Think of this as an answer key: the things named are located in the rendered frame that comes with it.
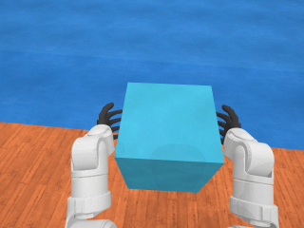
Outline right robot forearm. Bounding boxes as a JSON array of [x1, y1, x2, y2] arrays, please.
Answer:
[[223, 127, 279, 228]]

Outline carton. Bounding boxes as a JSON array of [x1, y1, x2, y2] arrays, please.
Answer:
[[114, 82, 225, 193]]

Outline robot left hand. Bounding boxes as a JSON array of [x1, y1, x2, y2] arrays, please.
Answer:
[[97, 103, 123, 140]]

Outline robot right hand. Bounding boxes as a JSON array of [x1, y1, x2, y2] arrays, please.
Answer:
[[216, 104, 241, 145]]

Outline left robot forearm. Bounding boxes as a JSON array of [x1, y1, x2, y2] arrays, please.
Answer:
[[65, 124, 115, 228]]

